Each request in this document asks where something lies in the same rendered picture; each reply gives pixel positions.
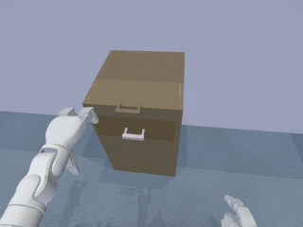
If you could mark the cabinet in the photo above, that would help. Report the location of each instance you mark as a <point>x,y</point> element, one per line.
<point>149,81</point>

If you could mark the handle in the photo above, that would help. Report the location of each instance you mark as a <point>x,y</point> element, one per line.
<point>128,112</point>
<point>130,136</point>

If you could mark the left robot forearm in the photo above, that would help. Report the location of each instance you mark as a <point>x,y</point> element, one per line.
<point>36,190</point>

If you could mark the drawer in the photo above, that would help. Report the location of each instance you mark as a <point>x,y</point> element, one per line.
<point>155,129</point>

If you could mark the right robot hand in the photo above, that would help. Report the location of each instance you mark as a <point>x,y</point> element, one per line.
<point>243,218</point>

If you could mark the left robot hand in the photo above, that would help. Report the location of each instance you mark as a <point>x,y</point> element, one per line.
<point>67,129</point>

